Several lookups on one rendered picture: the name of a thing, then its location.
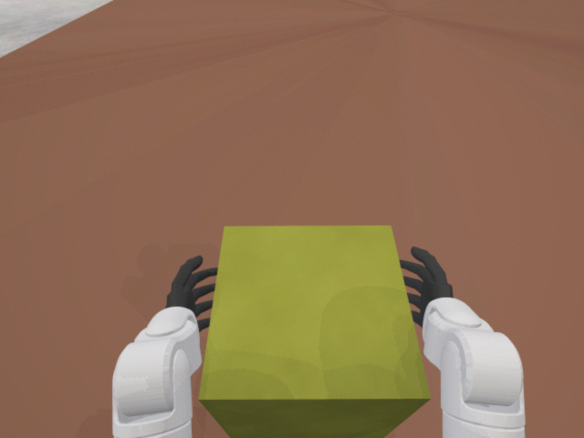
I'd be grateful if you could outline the right robot forearm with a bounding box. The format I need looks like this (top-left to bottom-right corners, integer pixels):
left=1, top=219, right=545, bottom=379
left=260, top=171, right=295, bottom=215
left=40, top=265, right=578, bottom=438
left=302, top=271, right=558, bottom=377
left=422, top=297, right=526, bottom=438

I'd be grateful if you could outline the carton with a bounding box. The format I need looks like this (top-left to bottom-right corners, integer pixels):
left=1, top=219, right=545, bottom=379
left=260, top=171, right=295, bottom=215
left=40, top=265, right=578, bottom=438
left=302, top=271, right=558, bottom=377
left=198, top=225, right=431, bottom=438

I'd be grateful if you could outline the left robot forearm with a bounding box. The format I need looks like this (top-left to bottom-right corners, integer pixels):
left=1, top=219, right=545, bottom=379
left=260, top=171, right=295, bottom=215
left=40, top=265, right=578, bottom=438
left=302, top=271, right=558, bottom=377
left=112, top=307, right=202, bottom=438

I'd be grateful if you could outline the left robot hand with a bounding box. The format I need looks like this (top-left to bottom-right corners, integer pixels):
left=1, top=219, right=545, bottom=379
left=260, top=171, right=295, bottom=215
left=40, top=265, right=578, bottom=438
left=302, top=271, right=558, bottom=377
left=166, top=255, right=218, bottom=332

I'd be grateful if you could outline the right robot hand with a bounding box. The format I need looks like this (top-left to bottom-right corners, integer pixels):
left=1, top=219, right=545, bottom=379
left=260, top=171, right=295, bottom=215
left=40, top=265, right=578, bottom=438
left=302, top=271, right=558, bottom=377
left=400, top=246, right=454, bottom=327

